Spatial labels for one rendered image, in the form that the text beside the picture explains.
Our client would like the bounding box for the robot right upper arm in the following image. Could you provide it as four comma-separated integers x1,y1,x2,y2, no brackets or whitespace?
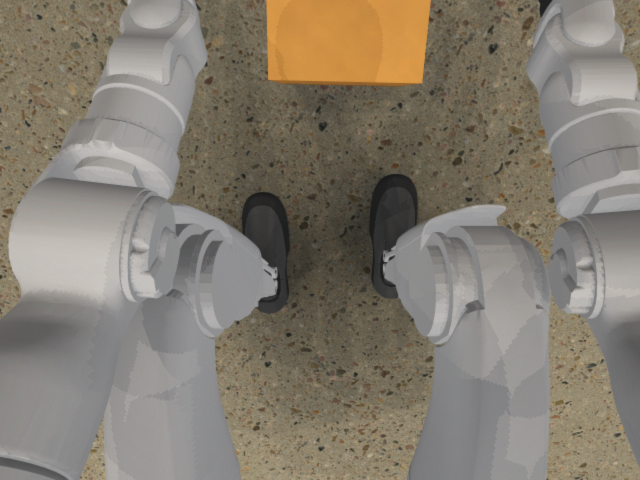
548,210,640,468

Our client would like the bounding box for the robot right forearm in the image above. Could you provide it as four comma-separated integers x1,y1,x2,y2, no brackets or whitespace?
526,0,640,219

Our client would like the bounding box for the robot left upper arm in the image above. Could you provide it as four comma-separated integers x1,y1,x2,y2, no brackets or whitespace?
0,177,180,480

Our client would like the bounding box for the robot left forearm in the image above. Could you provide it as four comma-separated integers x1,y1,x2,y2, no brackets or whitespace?
8,0,208,278

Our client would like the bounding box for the robot right thigh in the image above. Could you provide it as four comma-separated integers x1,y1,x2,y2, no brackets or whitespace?
407,226,550,480

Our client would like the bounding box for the robot left shin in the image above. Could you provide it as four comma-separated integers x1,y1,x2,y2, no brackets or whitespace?
170,203,278,321

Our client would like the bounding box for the carton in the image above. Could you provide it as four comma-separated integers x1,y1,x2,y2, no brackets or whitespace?
266,0,431,86

